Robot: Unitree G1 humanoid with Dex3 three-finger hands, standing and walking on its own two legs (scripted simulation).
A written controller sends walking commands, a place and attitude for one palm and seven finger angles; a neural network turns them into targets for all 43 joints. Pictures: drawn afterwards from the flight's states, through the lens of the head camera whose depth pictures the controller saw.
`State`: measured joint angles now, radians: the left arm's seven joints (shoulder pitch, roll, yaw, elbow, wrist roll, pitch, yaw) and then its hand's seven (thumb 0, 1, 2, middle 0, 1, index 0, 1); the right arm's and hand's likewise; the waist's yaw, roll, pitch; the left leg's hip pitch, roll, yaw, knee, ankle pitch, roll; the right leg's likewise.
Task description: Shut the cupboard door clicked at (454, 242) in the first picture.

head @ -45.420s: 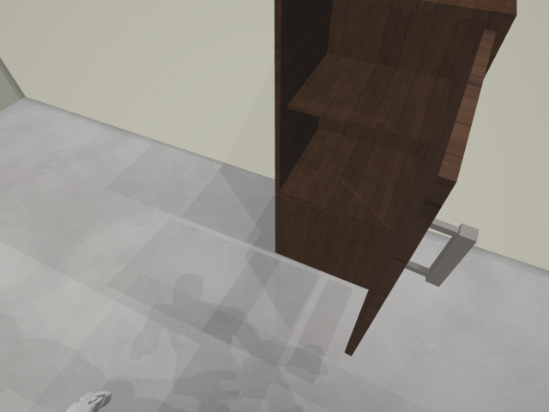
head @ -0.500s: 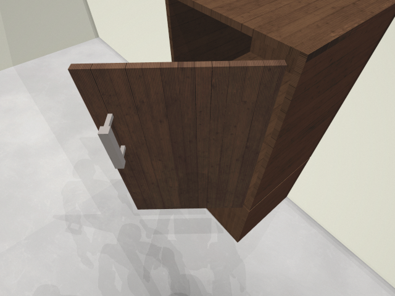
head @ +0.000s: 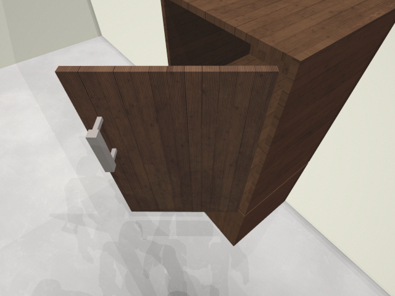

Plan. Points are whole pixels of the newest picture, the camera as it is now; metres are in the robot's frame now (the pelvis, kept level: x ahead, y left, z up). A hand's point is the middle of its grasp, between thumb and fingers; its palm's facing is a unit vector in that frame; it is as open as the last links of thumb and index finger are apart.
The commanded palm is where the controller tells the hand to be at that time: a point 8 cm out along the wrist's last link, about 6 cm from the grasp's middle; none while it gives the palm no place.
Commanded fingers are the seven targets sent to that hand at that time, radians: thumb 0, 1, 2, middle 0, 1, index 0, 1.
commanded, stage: come to a stop and stand still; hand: left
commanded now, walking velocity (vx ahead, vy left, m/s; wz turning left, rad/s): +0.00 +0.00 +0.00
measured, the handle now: (104, 145) +0.40 +0.24 +0.06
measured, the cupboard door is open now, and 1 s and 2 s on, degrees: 51 51 51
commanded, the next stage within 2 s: look again from close up in 1.68 s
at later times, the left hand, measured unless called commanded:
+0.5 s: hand out of the picture +0.02 +0.18 -0.17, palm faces +0.03 -0.96 -0.26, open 7.4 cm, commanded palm none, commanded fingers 0.00 0.90 0.90 -0.20 -0.30 -0.20 -0.30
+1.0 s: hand out of the picture -0.02 +0.21 -0.18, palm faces +0.01 -0.98 -0.21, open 7.4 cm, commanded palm none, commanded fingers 0.00 0.90 0.90 -0.20 -0.30 -0.20 -0.30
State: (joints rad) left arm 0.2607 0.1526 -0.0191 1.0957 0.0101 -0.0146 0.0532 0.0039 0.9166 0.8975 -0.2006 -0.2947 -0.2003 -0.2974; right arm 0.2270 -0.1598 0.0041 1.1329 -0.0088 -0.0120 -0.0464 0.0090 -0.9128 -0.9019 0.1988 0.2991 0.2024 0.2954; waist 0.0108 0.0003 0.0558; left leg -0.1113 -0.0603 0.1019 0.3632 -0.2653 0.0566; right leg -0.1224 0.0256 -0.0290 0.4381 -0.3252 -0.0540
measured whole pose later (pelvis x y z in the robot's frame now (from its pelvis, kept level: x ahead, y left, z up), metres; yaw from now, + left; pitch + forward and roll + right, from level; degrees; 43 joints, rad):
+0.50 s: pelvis -0.02 -0.01 -0.01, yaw +2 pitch +0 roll +0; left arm 0.24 0.20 -0.01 1.00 0.01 -0.03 0.05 0.00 0.91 0.90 -0.20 -0.29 -0.20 -0.30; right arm 0.18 -0.21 -0.03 1.04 -0.01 0.01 -0.03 0.01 -0.91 -0.90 0.20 0.30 0.20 0.30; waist 0.00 0.01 0.06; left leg -0.20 -0.03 0.06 0.51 -0.31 0.04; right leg -0.16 0.05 -0.07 0.50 -0.34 -0.08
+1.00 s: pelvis -0.04 +0.03 +0.00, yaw +0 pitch -1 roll +0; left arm 0.28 0.18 -0.03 1.01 0.01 0.00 0.04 0.00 0.91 0.90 -0.20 -0.29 -0.20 -0.30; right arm 0.17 -0.17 0.00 1.08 -0.01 0.00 -0.02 0.01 -0.90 -0.90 0.20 0.30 0.20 0.30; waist 0.01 -0.01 0.05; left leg -0.19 -0.06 0.11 0.45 -0.26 0.10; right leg -0.17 0.01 -0.03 0.47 -0.28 -0.02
